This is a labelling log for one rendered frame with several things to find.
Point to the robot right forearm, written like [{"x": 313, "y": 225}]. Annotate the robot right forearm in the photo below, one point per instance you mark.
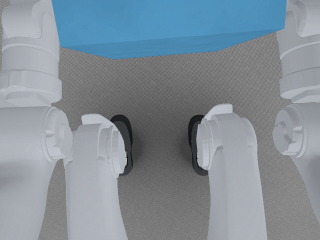
[{"x": 299, "y": 52}]

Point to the robot left upper arm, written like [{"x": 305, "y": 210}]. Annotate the robot left upper arm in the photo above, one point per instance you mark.
[{"x": 32, "y": 140}]

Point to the carton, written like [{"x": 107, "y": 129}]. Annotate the carton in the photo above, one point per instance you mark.
[{"x": 123, "y": 29}]

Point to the right robot shin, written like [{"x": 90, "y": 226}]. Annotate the right robot shin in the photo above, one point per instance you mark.
[{"x": 248, "y": 128}]

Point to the right robot thigh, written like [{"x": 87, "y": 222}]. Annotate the right robot thigh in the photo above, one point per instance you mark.
[{"x": 236, "y": 199}]

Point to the robot right upper arm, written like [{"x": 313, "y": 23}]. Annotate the robot right upper arm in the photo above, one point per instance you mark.
[{"x": 297, "y": 134}]

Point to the robot left forearm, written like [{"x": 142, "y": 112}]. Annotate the robot left forearm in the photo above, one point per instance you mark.
[{"x": 29, "y": 75}]

